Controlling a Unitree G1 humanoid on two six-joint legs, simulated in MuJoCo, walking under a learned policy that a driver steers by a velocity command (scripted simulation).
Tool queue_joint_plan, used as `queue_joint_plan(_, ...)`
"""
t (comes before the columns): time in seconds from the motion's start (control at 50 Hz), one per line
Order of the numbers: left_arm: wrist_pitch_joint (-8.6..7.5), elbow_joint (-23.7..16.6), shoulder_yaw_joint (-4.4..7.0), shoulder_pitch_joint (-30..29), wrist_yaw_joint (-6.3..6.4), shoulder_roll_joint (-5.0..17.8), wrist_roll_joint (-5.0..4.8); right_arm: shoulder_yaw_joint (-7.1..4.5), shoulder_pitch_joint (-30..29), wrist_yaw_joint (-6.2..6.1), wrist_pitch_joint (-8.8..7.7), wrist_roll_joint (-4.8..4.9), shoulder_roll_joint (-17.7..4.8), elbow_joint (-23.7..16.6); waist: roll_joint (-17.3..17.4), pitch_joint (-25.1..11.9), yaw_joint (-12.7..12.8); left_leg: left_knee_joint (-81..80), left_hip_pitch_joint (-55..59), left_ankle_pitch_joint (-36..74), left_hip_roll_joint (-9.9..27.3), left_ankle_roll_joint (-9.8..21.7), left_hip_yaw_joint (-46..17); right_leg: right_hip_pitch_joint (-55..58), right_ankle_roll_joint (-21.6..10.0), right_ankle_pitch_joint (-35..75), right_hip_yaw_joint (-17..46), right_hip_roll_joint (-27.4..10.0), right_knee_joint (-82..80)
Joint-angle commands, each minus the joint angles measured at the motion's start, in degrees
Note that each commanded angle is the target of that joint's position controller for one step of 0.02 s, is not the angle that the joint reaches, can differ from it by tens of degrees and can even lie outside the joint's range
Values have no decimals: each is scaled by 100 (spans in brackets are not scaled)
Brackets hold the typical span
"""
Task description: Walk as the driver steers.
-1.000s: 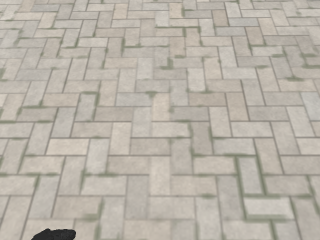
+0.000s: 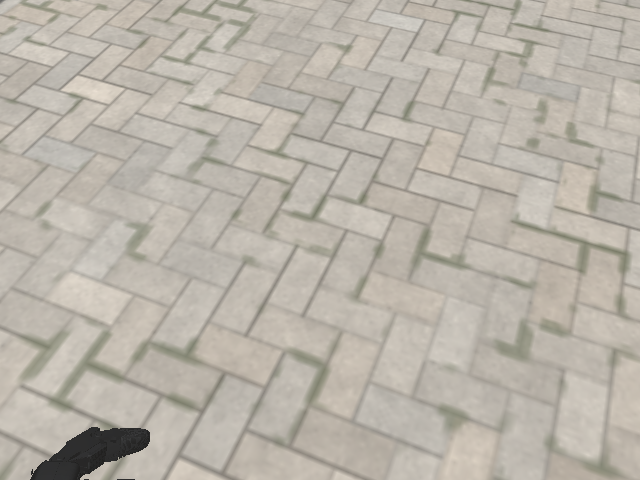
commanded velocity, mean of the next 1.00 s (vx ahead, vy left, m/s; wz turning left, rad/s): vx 0.47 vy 0.00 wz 0.28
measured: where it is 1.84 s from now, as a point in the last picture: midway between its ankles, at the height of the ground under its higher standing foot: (226, 404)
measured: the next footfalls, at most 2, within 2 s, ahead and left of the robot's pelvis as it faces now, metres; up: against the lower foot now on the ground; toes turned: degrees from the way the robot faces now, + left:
left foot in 0.48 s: +0.37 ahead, +0.19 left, +0.00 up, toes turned +20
right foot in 0.98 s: +0.73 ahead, +0.07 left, +0.00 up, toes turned +12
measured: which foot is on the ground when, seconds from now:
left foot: up 0.00-0.46, down 0.48-1.00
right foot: down 0.00-0.48, up 0.50-0.96, down 0.98-1.00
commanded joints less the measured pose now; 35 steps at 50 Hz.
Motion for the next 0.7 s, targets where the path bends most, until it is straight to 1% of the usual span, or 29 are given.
queue_joint_plan(0.02, 57, 0, 374, 1634, 45, 937, -90, -67, 197, 7, -145, 102, -759, -551, -1141, -1137, 846, 3036, -3634, -197, 515, -200, 184, 4057, -1281, -2264, 3880, -2591, -1160)
queue_joint_plan(0.04, 106, -36, 309, 1362, 66, 733, -57, -112, -305, 11, -108, 45, -868, -626, -704, -548, 868, 3043, -3592, 289, 706, -238, 412, 3330, -1037, -1859, 2936, -2308, -1233)
queue_joint_plan(0.06, 130, -14, 259, 1133, 66, 631, -22, -119, -551, 21, -91, -14, -784, -693, -524, -160, 767, 2829, -3456, 616, 858, -269, 496, 2690, -947, -1222, 2313, -2046, -1402)
queue_joint_plan(0.08, 130, 28, 221, 1003, 74, 526, 6, -138, -642, 47, -72, -33, -694, -732, -602, 39, 650, 2590, -3288, 839, 1015, -272, 514, 2289, -881, -747, 1834, -1849, -1548)
queue_joint_plan(0.1, 117, 63, 217, 943, 78, 522, 23, -121, -587, 78, -43, 4, -556, -743, -745, 108, 560, 2460, -3066, 969, 1108, -277, 594, 1996, -839, -480, 1452, -1715, -1703)
queue_joint_plan(0.12, 91, 109, 232, 942, 73, 531, 3, -93, -569, 98, -15, 24, -408, -758, -788, 115, 530, 2367, -2998, 1048, 1145, -295, 685, 1865, -876, -236, 1184, -1671, -1824)
queue_joint_plan(0.14, 67, 161, 255, 954, 68, 584, -18, -71, -630, 108, 7, 21, -315, -808, -756, 142, 519, 2232, -3038, 1146, 1182, -326, 732, 1810, -938, 1, 953, -1675, -1925)
queue_joint_plan(0.16, 51, 214, 286, 969, 68, 668, -22, -56, -732, 112, 17, 4, -268, -872, -688, 167, 514, 2040, -3126, 1289, 1212, -362, 744, 1807, -996, 221, 774, -1708, -2004)
queue_joint_plan(0.2, 49, 306, 334, 1002, 72, 803, -18, -32, -925, 136, 9, -18, -219, -954, -573, 162, 540, 1563, -3265, 1737, 1256, -414, 760, 1949, -1052, 679, 414, -1745, -2066)
queue_joint_plan(0.24, 78, 363, 349, 974, 77, 877, -29, -10, -1138, 199, -32, -10, -185, -988, -506, 171, 600, 897, -3157, 2369, 1237, -394, 876, 2046, -963, 979, -45, -1638, -2073)
queue_joint_plan(0.28, 118, 442, 361, 1066, 95, 960, -56, 27, -1532, 274, -82, -13, -116, -1077, -453, 255, 755, 226, -2963, 2884, 1170, -339, 1085, 2103, -861, 1092, -419, -1572, -2065)
queue_joint_plan(0.34, 196, 603, 398, 1344, 107, 1108, -126, 50, -2036, 376, -97, 9, -83, -1276, -420, 393, 908, -396, -2874, 2955, 1089, -208, 1315, 2468, -760, 1187, -689, -1702, -2002)
queue_joint_plan(0.38, 267, 675, 436, 1427, 109, 1210, -190, 19, -2194, 431, -85, 8, -159, -1401, -449, 432, 870, -641, -2831, 2568, 998, -52, 1449, 2821, -673, 1703, -831, -1830, -1780)
queue_joint_plan(0.4, 305, 682, 459, 1415, 119, 1286, -214, -19, -2152, 445, -73, -7, -236, -1437, -505, 355, 776, -725, -2619, 2277, 863, 58, 1580, 2950, -614, 2481, -943, -1850, -1508)
queue_joint_plan(0.42, 342, 680, 491, 1410, 140, 1384, -239, -80, -1989, 445, -48, -30, -349, -1436, -614, 178, 629, -745, -2258, 1960, 668, 181, 1749, 3048, -553, 3476, -1055, -1849, -1081)
queue_joint_plan(0.44, 386, 671, 513, 1388, 162, 1460, -258, -182, -1538, 434, -19, -43, -531, -1355, -661, -125, 333, -812, -1605, 1754, 438, 334, 1893, 3024, -481, 4297, -1179, -1800, -330)
queue_joint_plan(0.46, 416, 640, 483, 1327, 186, 1398, -274, -348, -632, 381, 10, -25, -794, -1118, -534, -591, -181, -1144, -299, 2075, 208, 549, 1935, 2550, -317, 4374, -1358, -1628, 824)
queue_joint_plan(0.48, 392, 546, 366, 1439, 205, 1133, -124, -528, 342, 264, 75, 9, -1218, -888, 39, -1132, -568, -1208, 1512, 2114, 753, 871, 918, 1122, -79, 2607, -1355, -1399, 2554)
queue_joint_plan(0.5, 249, 177, 86, 1982, 105, 324, 87, -576, 66, 242, 6, 54, -1851, -964, 1559, -1728, 219, -1774, 3245, 1007, 2245, 1982, -2447, -1402, 233, -2710, -807, -222, 4520)
queue_joint_plan(0.52, 66, 252, 157, 1464, 22, 840, -119, -386, 228, 261, -80, 6, -1189, -1093, 772, -2262, -271, -2517, 3316, 321, 2538, 1975, -3231, -1895, 138, -2754, 329, -321, 5001)
queue_joint_plan(0.54, -1, 160, 223, 1031, -18, 1071, -344, -277, 41, 281, -157, -69, -882, -968, 503, -1367, -293, -2620, 2636, 855, 2420, 1665, -2291, -2194, 29, -2182, 246, -579, 4877)
queue_joint_plan(0.56, -21, 169, 183, 953, 15, 971, -307, -223, -328, 278, -199, -68, -760, -960, 92, -872, -43, -2609, 1782, 1537, 2210, 1459, -1558, -1978, -6, -1685, 186, -856, 4425)
queue_joint_plan(0.58, 7, 252, 195, 949, 44, 951, -182, -154, -698, 270, -218, -98, -566, -966, 27, -551, 161, -2663, 1059, 2301, 2021, 1318, -963, -1643, 44, -1397, 161, -1052, 4015)
queue_joint_plan(0.6, 82, 329, 212, 1136, 34, 951, -163, -94, -888, 259, -253, -176, -441, -987, 186, -456, 356, -2817, 547, 2779, 1880, 1258, -587, -1215, 73, -1182, 211, -1182, 3863)
queue_joint_plan(0.62, 163, 407, 206, 1297, 24, 883, -165, -87, -958, 257, -293, -198, -427, -949, 244, -429, 451, -2988, 255, 2992, 1827, 1258, -369, -971, 124, -1044, 193, -1206, 3765)
queue_joint_plan(0.64, 239, 479, 189, 1405, 24, 777, -159, -92, -963, 254, -348, -190, -456, -871, 213, -380, 507, -3127, 63, 3245, 1812, 1278, -107, -882, 187, -932, 147, -1206, 3654)
queue_joint_plan(0.66, 305, 492, 176, 1385, 35, 711, -154, -103, -943, 248, -399, -191, -508, -787, 176, -258, 528, -3262, -71, 3396, 1795, 1267, 147, -942, 247, -728, 143, -1202, 3508)
queue_joint_plan(0.7, 371, 417, 153, 1099, 63, 617, -142, -118, -854, 214, -459, -216, -555, -619, 108, -3, 456, -3443, -90, 3526, 1729, 1175, 577, -1271, 338, -147, 213, -1187, 3028)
